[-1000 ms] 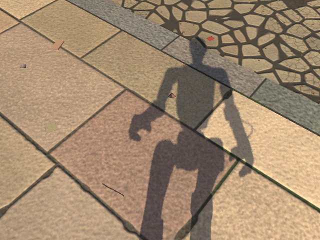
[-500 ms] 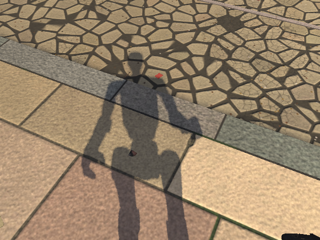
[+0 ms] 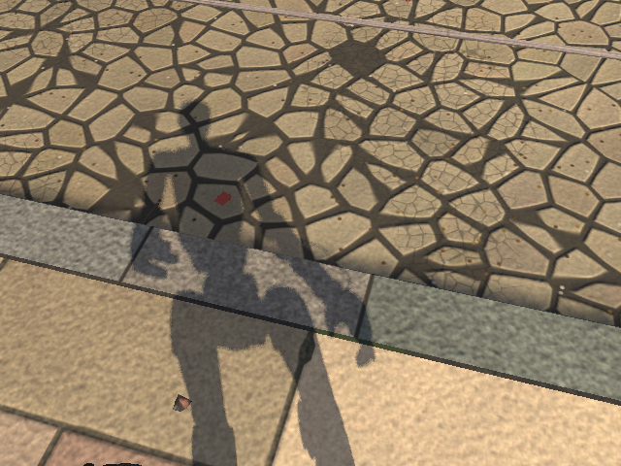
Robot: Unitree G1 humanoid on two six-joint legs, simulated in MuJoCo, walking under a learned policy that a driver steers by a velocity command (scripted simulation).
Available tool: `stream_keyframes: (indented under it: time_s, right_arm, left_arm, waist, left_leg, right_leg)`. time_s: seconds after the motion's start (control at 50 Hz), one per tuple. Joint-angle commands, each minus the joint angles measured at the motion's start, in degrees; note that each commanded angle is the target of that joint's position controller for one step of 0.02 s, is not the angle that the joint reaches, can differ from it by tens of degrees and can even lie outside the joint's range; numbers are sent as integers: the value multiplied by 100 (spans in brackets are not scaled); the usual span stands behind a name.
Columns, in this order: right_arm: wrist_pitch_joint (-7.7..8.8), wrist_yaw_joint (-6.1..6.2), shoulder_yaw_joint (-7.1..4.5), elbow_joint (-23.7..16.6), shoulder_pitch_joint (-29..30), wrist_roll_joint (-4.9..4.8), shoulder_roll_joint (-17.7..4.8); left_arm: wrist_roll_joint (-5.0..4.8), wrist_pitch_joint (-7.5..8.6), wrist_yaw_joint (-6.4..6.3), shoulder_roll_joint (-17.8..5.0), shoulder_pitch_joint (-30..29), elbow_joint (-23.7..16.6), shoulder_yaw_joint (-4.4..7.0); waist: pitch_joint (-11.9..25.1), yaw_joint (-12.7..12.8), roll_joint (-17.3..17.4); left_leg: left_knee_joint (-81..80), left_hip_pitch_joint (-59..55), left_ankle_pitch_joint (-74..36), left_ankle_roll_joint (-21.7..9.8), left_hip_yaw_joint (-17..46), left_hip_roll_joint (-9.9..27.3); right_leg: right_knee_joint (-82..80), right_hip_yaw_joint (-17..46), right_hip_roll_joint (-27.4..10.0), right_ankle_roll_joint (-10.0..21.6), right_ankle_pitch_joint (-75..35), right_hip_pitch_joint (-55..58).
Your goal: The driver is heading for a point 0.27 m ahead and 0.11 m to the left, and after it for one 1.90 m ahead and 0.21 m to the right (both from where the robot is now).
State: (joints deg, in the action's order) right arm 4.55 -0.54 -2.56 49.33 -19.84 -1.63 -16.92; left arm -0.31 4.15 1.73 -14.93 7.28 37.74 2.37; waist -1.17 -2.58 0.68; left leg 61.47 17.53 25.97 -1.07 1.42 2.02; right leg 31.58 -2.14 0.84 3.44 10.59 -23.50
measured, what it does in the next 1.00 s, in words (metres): walks ahead: left foot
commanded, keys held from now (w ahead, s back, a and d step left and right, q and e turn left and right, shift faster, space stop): w+q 0.40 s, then w+e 0.60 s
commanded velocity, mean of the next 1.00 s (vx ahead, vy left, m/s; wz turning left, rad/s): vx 0.50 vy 0.00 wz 0.01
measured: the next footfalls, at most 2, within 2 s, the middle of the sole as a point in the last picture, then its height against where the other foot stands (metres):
left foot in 0.46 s outside the picture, level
right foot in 1.02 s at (327, 355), level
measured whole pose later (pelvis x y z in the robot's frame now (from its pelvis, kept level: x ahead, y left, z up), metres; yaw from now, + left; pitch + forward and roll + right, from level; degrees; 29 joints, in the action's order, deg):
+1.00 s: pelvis +0.55 +0.07 -0.01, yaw +1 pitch +2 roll +2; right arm 2.4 1.3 -4.4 50.2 -18.2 -1.0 -15.3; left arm -1.1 1.9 3.3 -13.6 5.9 41.5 3.1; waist -2.1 -2.5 -1.1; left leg 22.5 -5.5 27.1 0.9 -14.6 1.1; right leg 34.8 -3.7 -1.0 6.2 6.0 -31.3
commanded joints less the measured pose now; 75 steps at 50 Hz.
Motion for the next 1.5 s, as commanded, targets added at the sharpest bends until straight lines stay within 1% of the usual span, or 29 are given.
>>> stream_keyframes:
  time_s: [0.02,0.14,0.26,0.36,0.44,0.46,0.48,0.5,0.52,0.54,0.56,0.6,0.7,0.8,0.9,0.96,1.0,1.02,1.04,1.06,1.08,1.1,1.14,1.24,1.34,1.42,1.46,1.48,1.5]
  right_arm:
    - [117,18,-163,-535,383,32,-666]
    - [-164,55,-173,-535,471,10,-329]
    - [-113,-114,-88,-839,1402,55,-108]
    - [-111,-296,-49,-1313,2060,44,-63]
    - [-157,-307,-273,-1290,1056,60,-413]
    - [-161,-214,-434,-1067,136,48,-709]
    - [-205,-68,-562,-878,-717,81,-1292]
    - [-143,-83,-492,-912,-582,113,-1366]
    - [-127,-95,-386,-944,-539,138,-895]
    - [-98,-85,-328,-925,-193,183,-728]
    - [-53,-103,-274,-889,208,177,-560]
    - [40,-103,-201,-910,641,228,-228]
    - [216,-33,-291,-662,612,292,-390]
    - [167,86,-303,-494,500,246,-499]
    - [-45,142,-364,-210,87,127,-640]
    - [-161,225,-430,-243,312,52,-894]
    - [-211,256,-424,-292,587,-4,-980]
    - [-135,252,-314,-392,474,129,-697]
    - [50,135,-81,-683,-31,222,26]
    - [287,17,-173,-729,480,25,-495]
    - [375,-18,-198,-872,890,-144,-626]
    - [408,23,-188,-883,1017,-58,-571]
    - [290,83,-272,-811,891,178,-662]
    - [58,151,-198,-1067,1300,228,-376]
    - [166,19,-159,-1320,1973,240,-272]
    - [337,-131,-328,-1197,1494,232,-655]
    - [424,-136,-420,-1057,775,222,-730]
    - [452,-173,-547,-910,42,233,-984]
    - [404,-198,-637,-891,-279,165,-1332]
  left_arm:
    - [35,67,6,-628,734,-53,213]
    - [140,278,-68,-650,756,327,283]
    - [85,225,-199,-810,954,588,308]
    - [-12,16,-247,-956,1321,857,365]
    - [-58,-132,-326,-1183,1268,932,389]
    - [-81,-127,-331,-1139,1199,957,343]
    - [86,-49,-303,-724,1306,823,184]
    - [-55,107,-171,-220,1950,864,9]
    - [-300,237,-106,-964,1241,852,215]
    - [-427,264,-82,-957,696,625,227]
    - [-331,237,-123,-788,568,628,202]
    - [-198,54,-158,-716,882,802,261]
    - [-146,-178,-217,-436,804,785,238]
    - [-75,-103,-81,-237,23,532,146]
    - [-78,-119,100,-208,-563,110,112]
    - [-85,-167,183,-458,-190,-7,251]
    - [-89,-220,112,-930,1306,303,526]
    - [-90,-287,-31,-1504,2042,431,706]
    - [-129,-211,-30,-1864,1662,263,708]
    - [-89,-167,4,-1383,1809,218,585]
    - [-74,-121,2,-1061,1633,230,501]
    - [-86,-86,8,-865,1246,192,435]
    - [-1,-68,-48,-585,752,22,321]
    - [-32,-75,-222,-933,1009,40,416]
    - [-17,-198,-308,-1056,1249,194,449]
    - [-4,-213,-291,-783,1013,-92,381]
    - [-26,-223,-265,-777,538,-292,363]
    - [-134,-202,-236,-621,612,-374,326]
    - [-168,-231,-209,-146,1432,-326,202]
  waist:
    - [400,434,-447]
    - [32,210,-387]
    - [-268,544,-280]
    - [-442,734,-266]
    - [415,-24,-583]
    - [843,-552,-426]
    - [1569,-679,601]
    - [2482,-194,1380]
    - [2143,-605,385]
    - [1211,-480,329]
    - [680,-169,-64]
    - [322,187,283]
    - [-5,287,184]
    - [-193,5,190]
    - [-404,-180,206]
    - [-14,208,507]
    - [749,1077,406]
    - [1270,1285,-486]
    - [1956,548,-1642]
    - [2264,993,-948]
    - [1423,969,-695]
    - [768,663,-33]
    - [446,281,-128]
    - [189,278,-273]
    - [291,543,-661]
    - [463,260,-603]
    - [507,-274,-783]
    - [878,-557,-361]
    - [1426,-246,1220]
  left_leg:
    - [629,2386,-786,-49,296,553]
    - [-113,2338,-1977,157,661,504]
    - [-1839,2289,-3322,69,202,354]
    - [-2475,2620,-2557,-185,-250,223]
    - [-2733,573,-1616,-677,-736,-492]
    - [-3179,-961,-2141,-898,-493,-486]
    - [-3007,-2882,-2735,-1289,1250,863]
    - [-3900,-4222,-2027,-2400,4291,2260]
    - [-4190,-3761,-1719,-2039,3716,2077]
    - [-4282,-2851,-1918,-1712,2576,1846]
    - [-4458,-1975,-2264,-1453,1892,1556]
    - [-4838,-1077,-2533,-1219,1010,1181]
    - [-5283,-819,-3504,-1124,-32,1080]
    - [-5363,-1158,-3439,-829,-801,942]
    - [-4908,-2284,-4170,-780,-1025,1368]
    - [-3930,-2497,-6576,-577,-1246,1405]
    - [-1902,-1810,-6804,-287,-1432,1083]
    - [32,-365,-4358,-21,-1456,678]
    - [2119,1975,683,303,-492,-675]
    - [2344,2636,576,124,595,-371]
    - [2096,2930,222,-3,517,-107]
    - [1446,2741,-226,-27,461,147]
    - [723,1992,-708,93,426,408]
    - [-985,1798,-1719,491,183,293]
    - [-2523,696,-3465,425,26,-234]
    - [-1890,688,-2460,144,273,-189]
    - [-2566,-364,-2040,-23,99,-325]
    - [-3081,-1415,-2166,-364,445,26]
    - [-3383,-2656,-1796,-1072,2038,1264]
  right_leg:
    - [-1796,2080,-1596,971,-204,2187]
    - [-2369,629,-1420,869,-1584,1595]
    - [-2501,-278,-1352,576,-1756,1958]
    - [-1963,-590,-1674,497,-2702,3017]
    - [-121,-760,-1631,314,-5747,2977]
    - [1024,-859,-1433,163,-5122,2213]
    - [3043,-901,-959,-3,-1795,564]
    - [4874,97,141,-204,2402,-1249]
    - [5089,982,-138,-98,2203,-1666]
    - [4811,890,-361,-38,1756,-1848]
    - [4261,794,-668,-63,1318,-1661]
    - [3742,833,-898,-154,723,-1073]
    - [2976,938,-869,-407,-299,-1486]
    - [1192,483,-721,-328,-1729,-1455]
    - [541,122,-580,-69,-1115,-1917]
    - [538,-362,-111,268,-195,-1015]
    - [93,-403,306,652,-341,1129]
    - [-100,1114,-606,1046,-639,2778]
    - [-992,4606,-1958,2322,83,4485]
    - [-1490,4866,-1996,2179,711,4643]
    - [-1464,3991,-1809,1881,538,4052]
    - [-1479,3261,-1516,1614,-98,3050]
    - [-1609,2470,-1117,1426,-1219,1919]
    - [-1762,1828,-724,1298,-1841,1026]
    - [-1469,1625,-304,900,-1541,462]
    - [-510,2441,-692,925,-1568,1083]
    - [358,2518,-475,696,-2202,902]
    - [1702,2371,-61,512,-2151,541]
    - [3433,1887,536,232,874,-569]
Keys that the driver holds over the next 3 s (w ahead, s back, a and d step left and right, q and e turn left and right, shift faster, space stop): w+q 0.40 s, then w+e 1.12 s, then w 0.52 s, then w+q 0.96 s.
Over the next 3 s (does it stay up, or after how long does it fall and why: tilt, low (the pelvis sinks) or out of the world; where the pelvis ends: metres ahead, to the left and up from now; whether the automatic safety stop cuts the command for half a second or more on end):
stays up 1.59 -0.32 -0.15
